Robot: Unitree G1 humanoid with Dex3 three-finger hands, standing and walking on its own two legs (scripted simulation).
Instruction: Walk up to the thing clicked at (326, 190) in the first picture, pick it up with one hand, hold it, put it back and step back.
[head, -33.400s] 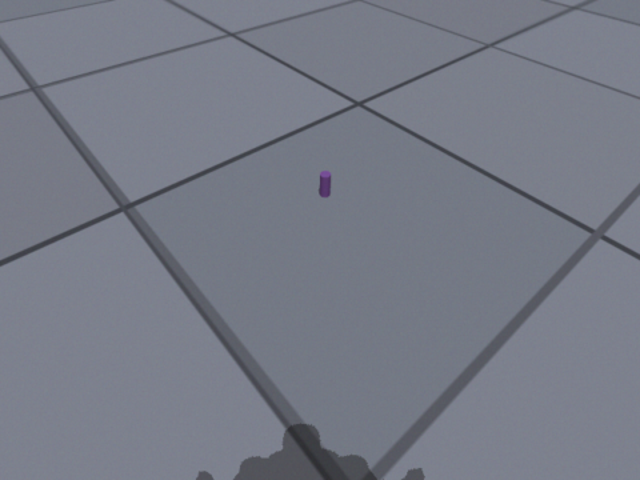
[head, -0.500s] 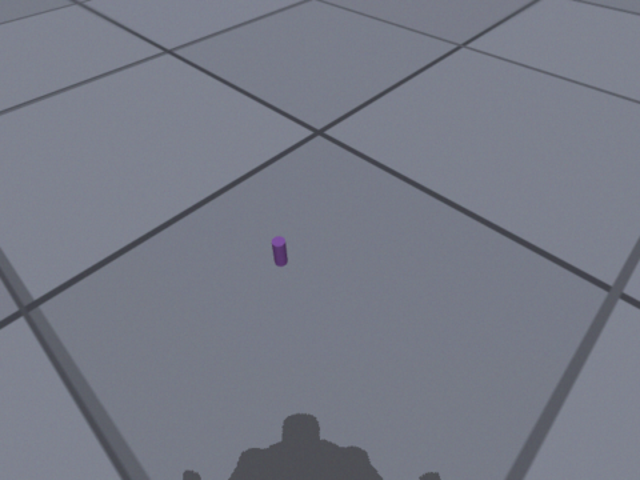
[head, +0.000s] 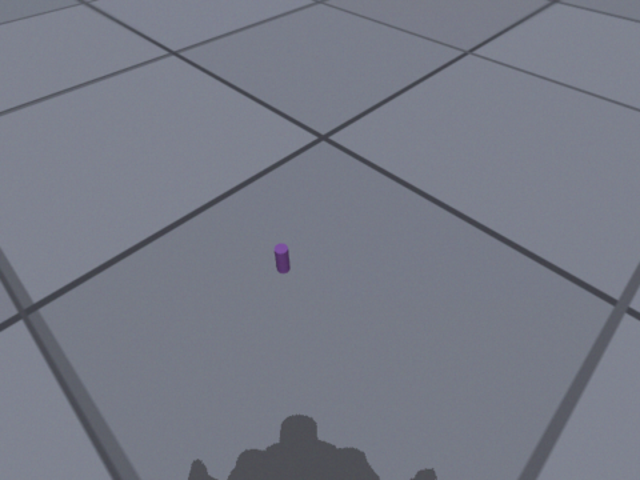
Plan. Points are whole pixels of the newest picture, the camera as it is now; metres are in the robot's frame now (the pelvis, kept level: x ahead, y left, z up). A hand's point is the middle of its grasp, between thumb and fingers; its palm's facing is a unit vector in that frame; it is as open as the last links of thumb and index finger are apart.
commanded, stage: step back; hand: left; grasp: from the side
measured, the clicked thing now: (282, 258) +1.00 +0.16 -0.70
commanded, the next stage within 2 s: stand in 0.34 s
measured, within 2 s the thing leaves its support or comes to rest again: neither
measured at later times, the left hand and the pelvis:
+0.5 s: hand out of the picture +0.13 +0.26 -0.13, palm faces -0.03 -0.94 -0.34, open 7.4 cm; pelvis +0.03 +0.01 +0.02, yaw -2 degrees
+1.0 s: hand out of the picture +0.08 +0.26 -0.13, palm faces -0.06 -0.94 -0.33, open 7.4 cm; pelvis +0.00 +0.01 +0.02, yaw -2 degrees
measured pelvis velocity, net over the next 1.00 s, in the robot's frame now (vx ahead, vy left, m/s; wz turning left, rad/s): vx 0.00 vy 0.01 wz -0.04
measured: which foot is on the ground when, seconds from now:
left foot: down 0.00-1.00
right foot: down 0.00-1.00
